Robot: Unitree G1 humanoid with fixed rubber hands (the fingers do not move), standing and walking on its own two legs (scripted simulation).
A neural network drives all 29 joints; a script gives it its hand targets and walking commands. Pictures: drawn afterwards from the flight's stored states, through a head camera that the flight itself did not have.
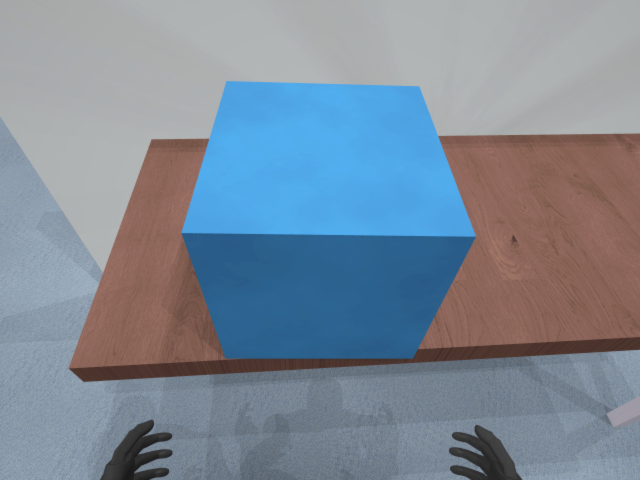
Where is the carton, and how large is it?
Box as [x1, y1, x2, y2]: [182, 81, 475, 358]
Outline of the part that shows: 226,81 182,229 182,235 225,357 412,358 475,237 419,87 389,85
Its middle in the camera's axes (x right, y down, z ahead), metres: +0.00 -0.03 +0.56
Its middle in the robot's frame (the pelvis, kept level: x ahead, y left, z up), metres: +0.46 +0.04 +0.07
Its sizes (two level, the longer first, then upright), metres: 0.289 0.275 0.272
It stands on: a table, 0.71 m high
